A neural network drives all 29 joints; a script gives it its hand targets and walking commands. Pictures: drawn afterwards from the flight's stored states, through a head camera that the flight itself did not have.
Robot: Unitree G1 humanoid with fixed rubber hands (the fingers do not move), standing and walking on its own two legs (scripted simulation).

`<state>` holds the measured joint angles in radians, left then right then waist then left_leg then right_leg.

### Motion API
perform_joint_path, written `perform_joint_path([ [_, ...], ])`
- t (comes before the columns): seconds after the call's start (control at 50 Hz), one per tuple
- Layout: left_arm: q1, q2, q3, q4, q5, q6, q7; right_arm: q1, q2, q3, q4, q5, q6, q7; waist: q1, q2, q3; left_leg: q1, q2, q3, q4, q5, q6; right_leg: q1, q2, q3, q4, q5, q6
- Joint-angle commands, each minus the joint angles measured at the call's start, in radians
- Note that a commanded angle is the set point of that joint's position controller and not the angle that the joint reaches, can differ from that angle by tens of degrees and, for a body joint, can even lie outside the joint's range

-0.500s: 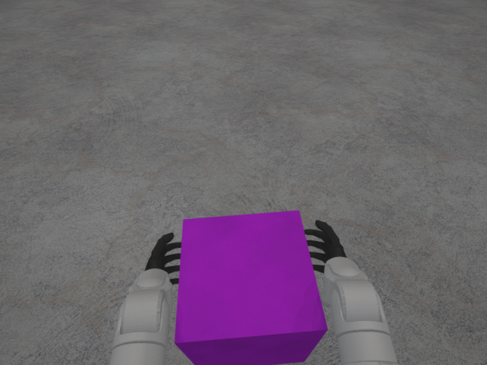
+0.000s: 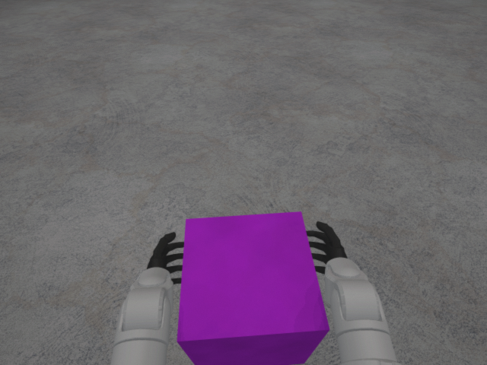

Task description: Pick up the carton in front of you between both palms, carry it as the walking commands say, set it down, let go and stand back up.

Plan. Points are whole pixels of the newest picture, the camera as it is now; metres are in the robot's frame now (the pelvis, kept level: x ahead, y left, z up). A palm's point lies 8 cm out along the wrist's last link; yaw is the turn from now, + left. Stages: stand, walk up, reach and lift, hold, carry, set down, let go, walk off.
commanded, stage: carry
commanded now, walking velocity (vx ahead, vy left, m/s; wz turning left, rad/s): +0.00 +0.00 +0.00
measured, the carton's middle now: (248, 295) +0.29 +0.00 -0.07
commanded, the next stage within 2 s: none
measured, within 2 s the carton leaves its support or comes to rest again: neither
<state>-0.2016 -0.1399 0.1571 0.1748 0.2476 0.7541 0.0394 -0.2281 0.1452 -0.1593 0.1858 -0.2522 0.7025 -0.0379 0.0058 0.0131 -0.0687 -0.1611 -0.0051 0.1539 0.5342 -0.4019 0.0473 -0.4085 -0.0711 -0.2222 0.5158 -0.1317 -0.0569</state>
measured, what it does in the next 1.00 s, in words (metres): stands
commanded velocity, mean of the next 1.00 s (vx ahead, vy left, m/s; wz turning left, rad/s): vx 0.00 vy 0.00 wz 0.00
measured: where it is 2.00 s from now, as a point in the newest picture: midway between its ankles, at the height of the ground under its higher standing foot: outside the picture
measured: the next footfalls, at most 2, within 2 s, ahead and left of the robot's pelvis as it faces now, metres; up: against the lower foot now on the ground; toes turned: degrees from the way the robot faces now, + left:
none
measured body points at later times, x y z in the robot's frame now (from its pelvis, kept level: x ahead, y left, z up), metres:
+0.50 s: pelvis +0.00 +0.00 +0.00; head -0.01 +0.00 +0.45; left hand +0.30 +0.15 +0.02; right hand +0.31 -0.15 +0.03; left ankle -0.07 +0.07 -0.73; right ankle +0.09 -0.10 -0.73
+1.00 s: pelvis +0.00 +0.00 +0.00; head -0.02 +0.00 +0.45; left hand +0.29 +0.15 +0.02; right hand +0.30 -0.15 +0.03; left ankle -0.07 +0.07 -0.73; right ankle +0.09 -0.10 -0.73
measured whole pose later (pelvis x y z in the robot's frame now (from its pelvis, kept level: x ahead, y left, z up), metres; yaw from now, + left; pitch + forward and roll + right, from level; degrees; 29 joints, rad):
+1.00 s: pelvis +0.00 +0.00 +0.00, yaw +0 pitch +1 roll +0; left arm -0.19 -0.14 0.15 0.18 0.24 0.75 0.04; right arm -0.22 0.14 -0.15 0.18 -0.26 0.71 -0.04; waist 0.01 0.01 -0.07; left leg -0.15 0.00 0.16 0.54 -0.41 0.05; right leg -0.39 -0.07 -0.22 0.51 -0.13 -0.05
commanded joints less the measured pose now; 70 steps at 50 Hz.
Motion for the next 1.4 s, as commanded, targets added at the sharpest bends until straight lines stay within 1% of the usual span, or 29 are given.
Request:
perform_joint_path([
  [0.0, -0.461, -0.89, -0.552, -0.132, -0.271, -0.069, -0.246, -0.343, 0.948, 0.546, -0.036, 0.255, -0.01, 0.246, 0.002, -0.024, -0.288, -0.034, 0.128, -0.129, -0.09, 0.176, 0.021, 0.267, -0.128, 0.216, -0.058, 0.162, -0.015],
  [0.02, -0.472, -0.882, -0.536, -0.112, -0.268, -0.064, -0.248, -0.339, 0.936, 0.565, -0.06, 0.243, -0.001, 0.239, -0.007, -0.026, -0.24, -0.097, 0.128, -0.113, -0.09, 0.126, 0.029, 0.26, -0.122, 0.199, -0.095, 0.138, -0.006],
  [0.04, -0.473, -0.882, -0.524, -0.11, -0.269, -0.067, -0.252, -0.329, 0.938, 0.545, -0.036, 0.243, 0.004, 0.236, -0.004, -0.102, -0.25, -0.084, 0.125, -0.136, -0.104, 0.105, 0.026, 0.256, -0.136, 0.208, -0.101, 0.056, -0.01],
  [0.12, -0.452, -0.92, -0.558, -0.126, -0.291, -0.068, -0.252, -0.376, 0.959, 0.598, -0.096, 0.27, -0.012, 0.233, 0.0, -0.059, -0.293, -0.069, 0.124, -0.148, -0.119, 0.1, 0.024, 0.264, -0.102, 0.19, -0.111, 0.032, 0.002],
  [0.14, -0.48, -0.849, -0.529, -0.125, -0.262, -0.069, -0.243, -0.327, 0.93, 0.528, 0.009, 0.244, 0.0, 0.239, -0.002, -0.066, -0.229, -0.077, 0.125, -0.128, -0.129, 0.112, 0.013, 0.231, -0.111, 0.193, -0.106, 0.035, 0.0],
  [0.2, -0.443, -0.824, -0.501, -0.108, -0.234, -0.066, -0.237, -0.319, 0.928, 0.503, 0.042, 0.249, -0.004, 0.245, -0.001, 0.002, -0.233, -0.086, 0.145, -0.139, -0.137, 0.228, 0.018, 0.256, -0.111, 0.164, -0.064, 0.156, -0.003],
  [0.22, -0.431, -0.876, -0.504, -0.062, -0.24, -0.064, -0.236, -0.377, 0.898, 0.529, -0.065, 0.237, -0.015, 0.24, 0.0, 0.009, -0.231, -0.066, 0.154, -0.114, -0.111, 0.24, 0.004, 0.254, -0.107, 0.167, -0.057, 0.218, -0.012],
  [0.26, -0.482, -0.837, -0.521, -0.142, -0.248, -0.076, -0.231, -0.315, 0.929, 0.498, 0.061, 0.23, -0.004, 0.244, -0.006, 0.008, -0.22, -0.052, 0.139, -0.127, -0.142, 0.232, 0.004, 0.222, -0.09, 0.157, -0.044, 0.143, -0.009],
  [0.28, -0.483, -0.857, -0.547, -0.142, -0.268, -0.069, -0.235, -0.341, 0.949, 0.544, -0.015, 0.273, -0.013, 0.25, -0.003, -0.01, -0.239, -0.059, 0.139, -0.138, -0.134, 0.186, 0.013, 0.245, -0.094, 0.184, -0.062, 0.07, -0.005],
  [0.3, -0.523, -0.838, -0.52, -0.119, -0.241, -0.068, -0.236, -0.317, 0.926, 0.464, 0.064, 0.212, 0.004, 0.247, -0.005, 0.052, -0.176, -0.086, 0.134, -0.11, -0.147, 0.183, 0.01, 0.21, -0.093, 0.179, -0.08, 0.075, 0.009],
  [0.34, -0.526, -0.841, -0.51, -0.113, -0.25, -0.073, -0.234, -0.353, 0.928, 0.457, 0.036, 0.217, -0.014, 0.246, -0.006, -0.002, -0.167, -0.119, 0.157, -0.138, -0.157, 0.118, 0.008, 0.22, -0.088, 0.167, -0.08, 0.018, 0.003],
  [0.5, -0.452, -0.892, -0.559, -0.121, -0.287, -0.068, -0.246, -0.291, 0.966, 0.557, -0.01, 0.249, 0.0, 0.239, -0.006, -0.033, -0.356, 0.01, 0.133, -0.121, -0.059, 0.331, 0.001, 0.28, -0.095, 0.163, -0.027, 0.249, -0.021],
  [0.54, -0.474, -0.894, -0.587, -0.154, -0.307, -0.074, -0.25, -0.331, 0.961, 0.579, -0.053, 0.281, -0.005, 0.242, -0.012, 0.0, -0.327, -0.005, 0.161, -0.128, -0.044, 0.54, -0.014, 0.269, -0.107, 0.148, 0.012, 0.355, -0.021],
  [0.58, -0.491, -0.887, -0.585, -0.163, -0.294, -0.075, -0.247, -0.339, 0.958, 0.58, -0.098, 0.27, -0.012, 0.241, -0.007, -0.026, -0.317, 0.01, 0.161, -0.108, -0.042, 0.46, -0.001, 0.243, -0.098, 0.139, -0.006, 0.321, -0.015],
  [0.62, -0.44, -0.858, -0.548, -0.123, -0.26, -0.061, -0.236, -0.293, 0.912, 0.529, -0.035, 0.251, 0.002, 0.235, -0.007, 0.085, -0.227, -0.026, 0.187, -0.131, -0.069, 0.561, -0.02, 0.186, -0.086, 0.137, -0.006, 0.248, -0.003],
  [0.66, -0.461, -0.854, -0.562, -0.133, -0.258, -0.064, -0.239, -0.339, 0.916, 0.555, -0.097, 0.255, -0.016, 0.234, -0.012, 0.069, -0.234, -0.033, 0.194, -0.141, -0.091, 0.536, -0.022, 0.199, -0.091, 0.122, -0.021, 0.219, 0.012],
  [0.68, -0.437, -0.833, -0.53, -0.127, -0.24, -0.063, -0.232, -0.306, 0.903, 0.505, -0.01, 0.231, 0.0, 0.231, -0.003, -0.019, -0.234, -0.037, 0.171, -0.122, -0.095, 0.419, 0.0, 0.212, -0.082, 0.121, -0.017, 0.188, 0.01],
  [0.76, -0.486, -0.837, -0.549, -0.168, -0.275, -0.079, -0.233, -0.312, 0.94, 0.543, -0.022, 0.249, -0.007, 0.227, -0.01, 0.025, -0.256, -0.02, 0.18, -0.122, -0.059, 0.536, -0.019, 0.229, -0.085, 0.123, -0.01, 0.263, -0.001],
  [0.82, -0.402, -0.86, -0.528, -0.104, -0.275, -0.062, -0.236, -0.335, 0.914, 0.568, -0.065, 0.27, -0.002, 0.228, -0.004, -0.039, -0.3, -0.024, 0.143, -0.117, -0.062, 0.349, 0.006, 0.271, -0.089, 0.134, -0.009, 0.249, -0.016],
  [0.86, -0.498, -0.845, -0.543, -0.114, -0.278, -0.065, -0.246, -0.285, 0.901, 0.506, 0.038, 0.23, 0.017, 0.231, -0.011, -0.006, -0.178, -0.109, 0.15, -0.123, -0.1, 0.318, 0.002, 0.234, -0.108, 0.143, -0.034, 0.217, 0.009],
  [0.92, -0.489, -0.868, -0.535, -0.09, -0.266, -0.071, -0.245, -0.354, 0.907, 0.53, -0.046, 0.22, -0.009, 0.229, -0.003, 0.017, -0.232, -0.067, 0.14, -0.117, -0.141, 0.203, 0.002, 0.236, -0.109, 0.164, -0.044, 0.071, -0.008],
  [0.98, -0.473, -0.877, -0.548, -0.096, -0.29, -0.071, -0.249, -0.323, 0.933, 0.555, -0.032, 0.248, -0.005, 0.233, 0.0, -0.042, -0.228, -0.041, 0.17, -0.13, -0.116, 0.238, 0.016, 0.225, -0.089, 0.145, -0.047, 0.151, 0.002],
  [1.0, -0.501, -0.842, -0.537, -0.111, -0.261, -0.074, -0.245, -0.325, 0.93, 0.501, 0.047, 0.234, 0.001, 0.24, -0.006, -0.009, -0.185, -0.066, 0.14, -0.12, -0.122, 0.194, 0.018, 0.223, -0.084, 0.154, -0.05, 0.108, 0.006],
  [1.06, -0.491, -0.889, -0.537, -0.121, -0.273, -0.071, -0.246, -0.389, 0.943, 0.565, -0.066, 0.266, -0.01, 0.237, -0.008, -0.03, -0.239, -0.077, 0.142, -0.12, -0.109, 0.148, 0.011, 0.252, -0.109, 0.177, -0.073, 0.116, 0.0],
  [1.22, -0.48, -0.847, -0.512, -0.1, -0.248, -0.063, -0.237, -0.336, 0.93, 0.522, 0.047, 0.239, 0.004, 0.248, -0.003, 0.023, -0.223, -0.065, 0.144, -0.118, -0.123, 0.202, 0.001, 0.237, -0.098, 0.172, -0.061, 0.136, -0.013],
  [1.3, -0.495, -0.909, -0.561, -0.136, -0.292, -0.077, -0.244, -0.392, 0.944, 0.578, -0.08, 0.281, -0.016, 0.241, -0.009, -0.011, -0.257, -0.043, 0.144, -0.121, -0.097, 0.291, -0.008, 0.238, -0.092, 0.149, -0.027, 0.16, -0.008],
  [1.32, -0.468, -0.879, -0.543, -0.119, -0.289, -0.07, -0.249, -0.32, 0.937, 0.555, -0.021, 0.255, 0.0, 0.241, -0.007, -0.006, -0.231, -0.054, 0.153, -0.125, -0.141, 0.236, -0.001, 0.224, -0.099, 0.147, -0.058, 0.113, 0.0],
  [1.34, -0.528, -0.862, -0.562, -0.171, -0.296, -0.066, -0.251, -0.287, 0.946, 0.494, 0.017, 0.24, 0.009, 0.241, -0.007, 0.058, -0.221, -0.039, 0.168, -0.138, -0.207, 0.005, 0.019, 0.199, -0.07, 0.101, -0.046, -0.099, 0.014],
  [1.38, -0.531, -0.907, -0.589, -0.16, -0.314, -0.077, -0.25, -0.351, 0.946, 0.542, -0.065, 0.247, -0.006, 0.241, -0.01, 0.048, -0.167, -0.037, 0.211, -0.224, -0.313, -0.285, 0.062, 0.092, -0.06, 0.115, -0.037, -0.329, 0.029],
])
